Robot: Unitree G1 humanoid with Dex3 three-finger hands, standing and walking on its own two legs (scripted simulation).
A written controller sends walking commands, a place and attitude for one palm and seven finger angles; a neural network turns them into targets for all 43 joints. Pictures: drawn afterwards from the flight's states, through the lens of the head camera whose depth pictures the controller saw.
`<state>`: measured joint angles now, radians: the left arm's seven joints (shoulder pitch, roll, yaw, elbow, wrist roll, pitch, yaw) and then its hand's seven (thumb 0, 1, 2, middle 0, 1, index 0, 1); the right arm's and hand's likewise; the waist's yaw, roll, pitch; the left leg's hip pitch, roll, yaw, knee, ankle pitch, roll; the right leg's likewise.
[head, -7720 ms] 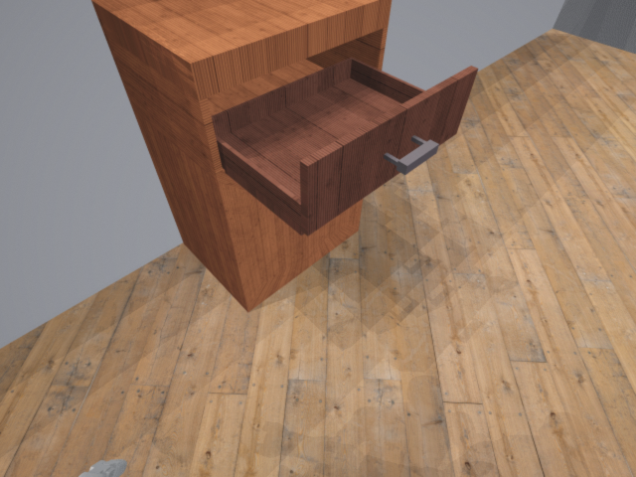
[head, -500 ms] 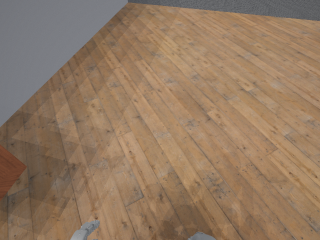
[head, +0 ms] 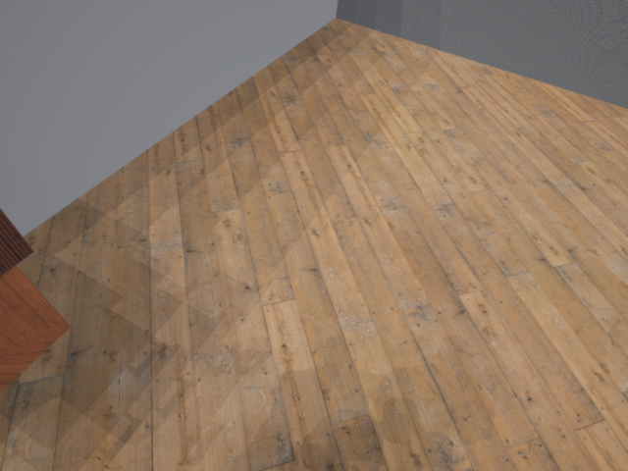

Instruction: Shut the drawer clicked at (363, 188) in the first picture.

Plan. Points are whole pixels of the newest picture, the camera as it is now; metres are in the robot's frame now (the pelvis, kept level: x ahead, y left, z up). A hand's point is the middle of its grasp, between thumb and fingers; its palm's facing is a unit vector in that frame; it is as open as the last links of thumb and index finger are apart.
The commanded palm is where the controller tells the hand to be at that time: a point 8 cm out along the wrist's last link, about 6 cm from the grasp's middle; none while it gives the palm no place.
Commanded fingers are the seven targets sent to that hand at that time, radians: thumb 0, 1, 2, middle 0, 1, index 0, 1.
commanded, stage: walk to a spot facing it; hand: left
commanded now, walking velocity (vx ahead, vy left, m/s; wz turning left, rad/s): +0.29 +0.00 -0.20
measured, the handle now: out of the picture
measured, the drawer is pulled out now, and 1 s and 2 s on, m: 0.30 0.30 0.30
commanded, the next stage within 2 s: turn to face it in 0.08 s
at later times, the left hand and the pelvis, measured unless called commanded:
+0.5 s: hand (231, 372) +0.28 +0.15 -0.16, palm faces +0.05 -0.98 -0.18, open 7.3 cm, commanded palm none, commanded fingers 0.00 0.90 0.90 -0.20 -0.30 -0.20 -0.30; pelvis +0.17 -0.02 -0.01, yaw +5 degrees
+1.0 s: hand (142, 421) +0.20 +0.26 -0.16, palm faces +0.38 -0.89 -0.25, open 7.3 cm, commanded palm none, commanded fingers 0.00 0.90 0.90 -0.20 -0.30 -0.20 -0.30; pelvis +0.20 +0.03 +0.00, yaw +21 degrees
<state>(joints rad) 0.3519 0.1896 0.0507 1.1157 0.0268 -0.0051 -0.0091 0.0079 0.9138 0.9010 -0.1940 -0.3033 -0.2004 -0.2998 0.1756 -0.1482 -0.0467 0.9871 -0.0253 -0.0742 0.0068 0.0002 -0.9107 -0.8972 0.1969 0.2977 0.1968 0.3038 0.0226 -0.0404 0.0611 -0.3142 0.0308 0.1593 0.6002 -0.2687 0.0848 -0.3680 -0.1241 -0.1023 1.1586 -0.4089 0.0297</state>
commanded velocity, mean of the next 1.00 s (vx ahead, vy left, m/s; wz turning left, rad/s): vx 0.03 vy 0.00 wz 0.45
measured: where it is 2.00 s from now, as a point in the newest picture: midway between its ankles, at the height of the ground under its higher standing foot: outside the picture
